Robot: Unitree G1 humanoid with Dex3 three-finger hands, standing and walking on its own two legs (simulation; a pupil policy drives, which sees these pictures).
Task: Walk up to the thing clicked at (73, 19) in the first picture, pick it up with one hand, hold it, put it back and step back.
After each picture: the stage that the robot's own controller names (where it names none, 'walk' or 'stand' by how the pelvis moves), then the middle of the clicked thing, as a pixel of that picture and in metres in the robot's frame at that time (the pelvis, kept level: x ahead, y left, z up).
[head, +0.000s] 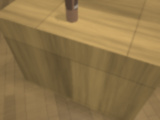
stand; out of the picture +0.83 +0.07 +0.07
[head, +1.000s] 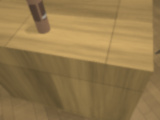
walk; (37, 9) +0.72 +0.24 +0.08
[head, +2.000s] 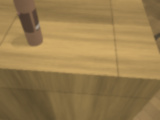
stand; (28, 18) +0.58 +0.22 +0.10
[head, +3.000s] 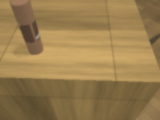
stand; (29, 28) +0.58 +0.23 +0.07
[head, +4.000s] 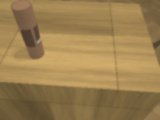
stand; (30, 33) +0.55 +0.22 +0.07
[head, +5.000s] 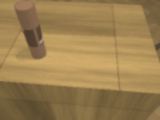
stand; (32, 33) +0.55 +0.22 +0.07
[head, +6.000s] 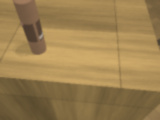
rise first; (32, 27) +0.55 +0.21 +0.07
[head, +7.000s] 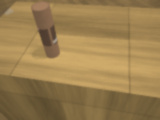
rise first; (47, 33) +0.56 +0.20 +0.07
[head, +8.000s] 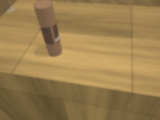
go down; (49, 31) +0.57 +0.19 +0.08
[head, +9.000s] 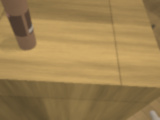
go down; (20, 19) +0.54 +0.18 +0.09
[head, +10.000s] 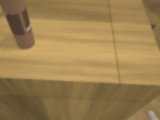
close in; (17, 18) +0.55 +0.19 +0.10
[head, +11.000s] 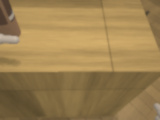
close; out of the picture +0.56 +0.21 +0.13
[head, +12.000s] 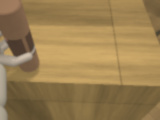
lift; (20, 41) +0.42 +0.17 +0.16
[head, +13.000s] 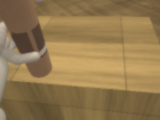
lift; (28, 38) +0.31 +0.14 +0.28
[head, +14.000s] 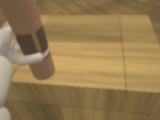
hold; (32, 40) +0.33 +0.14 +0.26
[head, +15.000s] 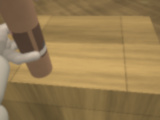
hold; (29, 38) +0.33 +0.15 +0.27
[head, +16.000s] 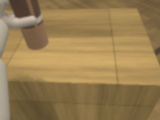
crouch; (25, 6) +0.43 +0.14 +0.30
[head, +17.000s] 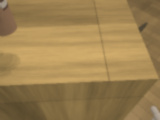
lower; out of the picture +0.51 +0.19 +0.25
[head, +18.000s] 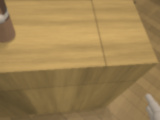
lower; out of the picture +0.54 +0.18 +0.14
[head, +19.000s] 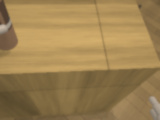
lower; out of the picture +0.52 +0.19 +0.13
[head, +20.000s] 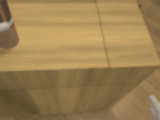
lower; out of the picture +0.52 +0.18 +0.13
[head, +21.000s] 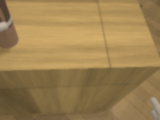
lower; out of the picture +0.52 +0.19 +0.13
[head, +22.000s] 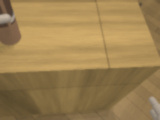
open; out of the picture +0.53 +0.17 +0.13
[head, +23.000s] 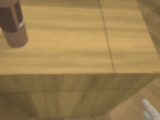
sink last; (8, 11) +0.51 +0.16 +0.13
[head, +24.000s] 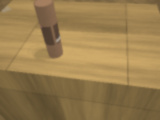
sink last; (50, 31) +0.55 +0.18 +0.11
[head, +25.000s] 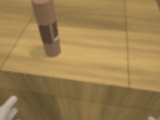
stand; (48, 29) +0.53 +0.16 +0.10
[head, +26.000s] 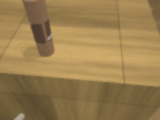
stand; (40, 28) +0.53 +0.17 +0.11
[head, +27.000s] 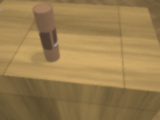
stand; (48, 36) +0.54 +0.16 +0.08
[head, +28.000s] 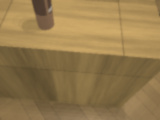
walk; out of the picture +0.61 +0.15 +0.09
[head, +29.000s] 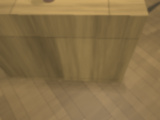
walk; out of the picture +0.86 +0.22 +0.09
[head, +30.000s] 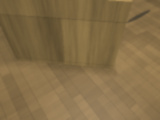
stand; out of the picture +1.19 +0.17 +0.09
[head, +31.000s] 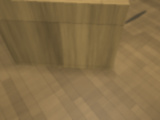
stand; out of the picture +1.17 +0.18 +0.07
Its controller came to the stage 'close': yes
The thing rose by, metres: 0.21
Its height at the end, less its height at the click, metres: +0.00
